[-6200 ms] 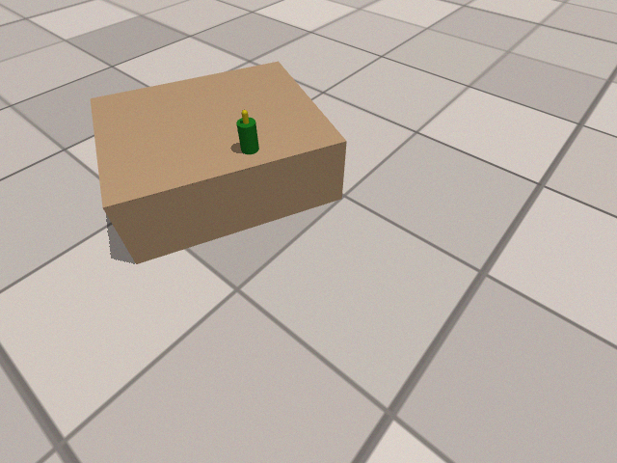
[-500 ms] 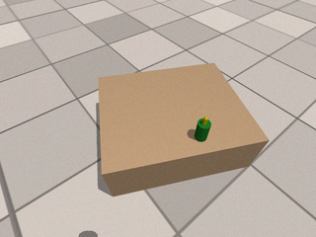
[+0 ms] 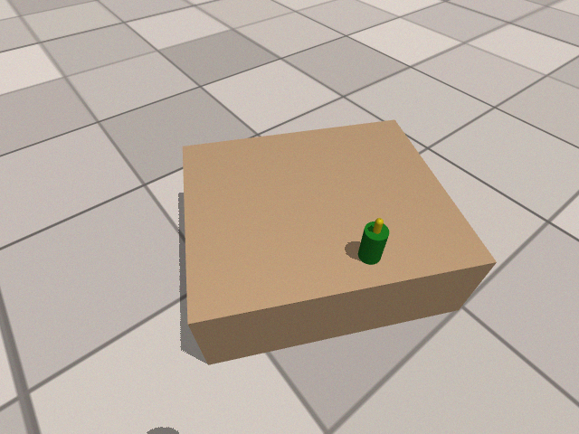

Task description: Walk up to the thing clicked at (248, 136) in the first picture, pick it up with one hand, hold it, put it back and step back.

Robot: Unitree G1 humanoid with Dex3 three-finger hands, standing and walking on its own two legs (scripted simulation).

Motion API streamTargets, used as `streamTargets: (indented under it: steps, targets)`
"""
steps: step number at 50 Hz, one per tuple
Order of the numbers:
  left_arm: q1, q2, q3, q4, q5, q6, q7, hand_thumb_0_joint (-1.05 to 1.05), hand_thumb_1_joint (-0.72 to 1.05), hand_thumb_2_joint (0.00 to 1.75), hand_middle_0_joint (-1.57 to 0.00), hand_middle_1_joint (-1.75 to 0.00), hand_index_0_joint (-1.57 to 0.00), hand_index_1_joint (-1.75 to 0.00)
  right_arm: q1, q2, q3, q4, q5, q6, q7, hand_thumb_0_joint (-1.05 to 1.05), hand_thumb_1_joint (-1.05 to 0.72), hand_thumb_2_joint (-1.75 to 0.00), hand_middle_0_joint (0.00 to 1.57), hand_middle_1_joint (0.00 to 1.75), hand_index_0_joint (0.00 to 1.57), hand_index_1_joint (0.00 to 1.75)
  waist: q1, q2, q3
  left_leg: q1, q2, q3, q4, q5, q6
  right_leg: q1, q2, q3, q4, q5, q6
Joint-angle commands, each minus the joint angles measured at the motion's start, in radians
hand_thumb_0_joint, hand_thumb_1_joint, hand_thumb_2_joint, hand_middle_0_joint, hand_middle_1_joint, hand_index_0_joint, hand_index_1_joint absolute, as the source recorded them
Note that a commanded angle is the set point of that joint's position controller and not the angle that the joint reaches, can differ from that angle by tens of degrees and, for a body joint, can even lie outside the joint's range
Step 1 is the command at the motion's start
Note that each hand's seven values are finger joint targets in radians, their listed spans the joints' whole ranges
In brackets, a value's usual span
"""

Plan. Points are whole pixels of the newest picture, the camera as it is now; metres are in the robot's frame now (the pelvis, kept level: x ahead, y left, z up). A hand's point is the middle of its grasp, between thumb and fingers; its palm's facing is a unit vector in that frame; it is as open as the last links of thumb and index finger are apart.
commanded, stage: stand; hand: right
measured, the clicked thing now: (374, 238) +0.70 -0.24 -0.36
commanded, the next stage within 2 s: walk up in 1.44 s
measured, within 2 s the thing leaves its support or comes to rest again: neither
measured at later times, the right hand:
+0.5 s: hand out of the picture +0.07 -0.25 -0.16, palm faces -0.02 +0.94 -0.34, open 7.4 cm
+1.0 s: hand out of the picture +0.08 -0.25 -0.16, palm faces -0.02 +0.94 -0.34, open 7.4 cm
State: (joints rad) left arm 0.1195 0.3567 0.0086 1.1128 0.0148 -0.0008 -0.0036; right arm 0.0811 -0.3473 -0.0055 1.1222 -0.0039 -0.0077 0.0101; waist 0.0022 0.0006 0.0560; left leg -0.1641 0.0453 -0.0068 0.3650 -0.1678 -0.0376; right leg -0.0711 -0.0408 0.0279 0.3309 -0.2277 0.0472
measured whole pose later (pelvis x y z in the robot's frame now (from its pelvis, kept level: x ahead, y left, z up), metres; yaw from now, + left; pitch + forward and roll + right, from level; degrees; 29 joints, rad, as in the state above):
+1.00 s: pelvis +0.00 +0.00 +0.00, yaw +0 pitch -2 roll +0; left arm 0.14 0.36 0.00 1.10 0.02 0.00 0.00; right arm 0.11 -0.35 -0.01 1.13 -0.01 -0.01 0.01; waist 0.00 0.00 0.05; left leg -0.17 0.04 -0.01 0.37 -0.17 -0.03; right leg -0.07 -0.05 0.03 0.33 -0.23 0.05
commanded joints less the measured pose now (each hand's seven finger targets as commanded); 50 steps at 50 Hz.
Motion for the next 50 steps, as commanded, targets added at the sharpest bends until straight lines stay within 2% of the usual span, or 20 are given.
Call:
streamTargets:
  steps: [1,2,5,7,13,16,17,20,27,32,38,44,48,50]
  targets:
    - [-0.016,0.216,0.043,-0.056,-0.006,-0.02,0.011,0.0,0.9,0.9,-0.2,-0.3,-0.2,-0.3,-0.028,-0.222,-0.041,-0.059,-0.003,-0.015,-0.013,0.0,-0.9,-0.9,0.2,0.3,0.2,0.3,-0.003,0.013,-0.077,0.071,0.08,-0.054,-0.04,0.148,0.052,-0.046,-0.09,0.041,-0.055,0.156,-0.061]
    - [-0.017,0.219,0.043,-0.057,-0.004,-0.021,0.012,0.0,0.9,0.9,-0.2,-0.3,-0.2,-0.3,-0.033,-0.215,-0.04,-0.06,-0.003,-0.015,-0.012,0.0,-0.9,-0.9,0.2,0.3,0.2,0.3,-0.003,0.011,-0.074,0.071,0.082,-0.06,-0.044,0.158,0.049,-0.049,-0.085,0.034,-0.049,0.148,-0.061]
    - [-0.013,0.216,0.044,-0.056,-0.005,-0.02,0.01,0.0,0.9,0.9,-0.2,-0.3,-0.2,-0.3,-0.027,-0.222,-0.041,-0.059,-0.003,-0.015,-0.012,0.0,-0.9,-0.9,0.2,0.3,0.2,0.3,-0.001,0.011,-0.059,0.055,0.078,-0.06,-0.053,0.1,0.052,-0.058,-0.087,0.041,-0.061,0.117,-0.062]
    - [-0.012,0.214,0.043,-0.057,-0.004,-0.019,0.01,0.0,0.9,0.9,-0.2,-0.3,-0.2,-0.3,-0.033,-0.225,-0.042,-0.06,-0.003,-0.017,-0.012,0.0,-0.9,-0.9,0.2,0.3,0.2,0.3,0.0,0.01,-0.069,0.071,0.082,-0.066,-0.055,0.124,0.048,-0.067,-0.082,0.034,-0.055,0.107,-0.061]
    - [-0.014,0.218,0.042,-0.062,-0.004,-0.023,0.012,0.0,0.9,0.9,-0.2,-0.3,-0.2,-0.3,-0.026,-0.224,-0.042,-0.059,-0.003,-0.017,-0.013,0.0,-0.9,-0.9,0.2,0.3,0.2,0.3,-0.001,0.007,-0.102,0.088,0.084,-0.057,-0.025,0.201,0.055,-0.039,-0.092,0.038,-0.049,0.198,-0.06]
    - [-0.012,0.218,0.042,-0.058,-0.006,-0.021,0.012,0.0,0.9,0.9,-0.2,-0.3,-0.2,-0.3,-0.022,-0.218,-0.04,-0.057,-0.002,-0.016,-0.012,0.0,-0.9,-0.9,0.2,0.3,0.2,0.3,-0.004,0.002,-0.069,0.063,0.079,-0.061,-0.05,0.13,0.05,-0.05,-0.086,0.036,-0.055,0.128,-0.061]
    - [-0.012,0.216,0.041,-0.059,-0.005,-0.021,0.012,0.0,0.9,0.9,-0.2,-0.3,-0.2,-0.3,-0.026,-0.223,-0.041,-0.059,-0.003,-0.015,-0.012,0.0,-0.9,-0.9,0.2,0.3,0.2,0.3,-0.001,0.003,-0.082,0.071,0.084,-0.063,-0.042,0.143,0.054,-0.047,-0.086,0.036,-0.055,0.134,-0.061]
    - [-0.013,0.218,0.042,-0.059,-0.003,-0.019,0.011,0.0,0.9,0.9,-0.2,-0.3,-0.2,-0.3,-0.014,-0.222,-0.042,-0.055,-0.004,-0.015,-0.012,0.0,-0.9,-0.9,0.2,0.3,0.2,0.3,-0.004,0.002,-0.062,0.049,0.078,-0.065,-0.057,0.084,0.053,-0.056,-0.086,0.038,-0.062,0.095,-0.064]
    - [-0.007,0.216,0.042,-0.061,-0.004,-0.021,0.011,0.0,0.9,0.9,-0.2,-0.3,-0.2,-0.3,-0.01,-0.224,-0.043,-0.055,-0.004,-0.016,-0.011,0.0,-0.9,-0.9,0.2,0.3,0.2,0.3,-0.004,0.002,-0.062,0.056,0.08,-0.068,-0.053,0.099,0.052,-0.067,-0.085,0.04,-0.06,0.092,-0.061]
    - [-0.004,0.218,0.042,-0.063,-0.006,-0.022,0.011,0.0,0.9,0.9,-0.2,-0.3,-0.2,-0.3,-0.005,-0.22,-0.041,-0.056,-0.004,-0.02,-0.012,0.0,-0.9,-0.9,0.2,0.3,0.2,0.3,-0.002,0.006,-0.079,0.06,0.082,-0.066,-0.043,0.167,0.053,-0.041,-0.09,0.038,-0.045,0.15,-0.061]
    - [0.003,0.21,0.039,-0.063,-0.004,-0.02,0.01,0.0,0.9,0.9,-0.2,-0.3,-0.2,-0.3,-0.012,-0.227,-0.042,-0.058,-0.004,-0.019,-0.014,0.0,-0.9,-0.9,0.2,0.3,0.2,0.3,0.0,0.017,-0.076,0.063,0.082,-0.068,-0.05,0.128,0.055,-0.055,-0.088,0.035,-0.053,0.127,-0.061]
    - [-0.004,0.221,0.04,-0.065,-0.004,-0.023,0.012,0.0,0.9,0.9,-0.2,-0.3,-0.2,-0.3,-0.006,-0.222,-0.042,-0.057,-0.003,-0.017,-0.012,0.0,-0.9,-0.9,0.2,0.3,0.2,0.3,-0.006,-0.001,-0.082,0.071,0.083,-0.067,-0.038,0.166,0.053,-0.051,-0.089,0.034,-0.051,0.143,-0.059]
    - [0.004,0.217,0.039,-0.068,-0.004,-0.024,0.013,0.0,0.9,0.9,-0.2,-0.3,-0.2,-0.3,0.0,-0.224,-0.042,-0.057,-0.003,-0.019,-0.013,0.0,-0.9,-0.9,0.2,0.3,0.2,0.3,-0.004,0.003,-0.093,0.072,0.082,-0.058,-0.03,0.199,0.058,-0.032,-0.096,0.037,-0.053,0.195,-0.059]
    - [-0.001,0.218,0.039,-0.066,-0.003,-0.023,0.014,0.0,0.9,0.9,-0.2,-0.3,-0.2,-0.3,-0.008,-0.219,-0.041,-0.06,-0.004,-0.017,-0.012,0.0,-0.9,-0.9,0.2,0.3,0.2,0.3,-0.004,0.003,-0.079,0.063,0.08,-0.064,-0.039,0.167,0.055,-0.043,-0.089,0.028,-0.05,0.155,-0.057]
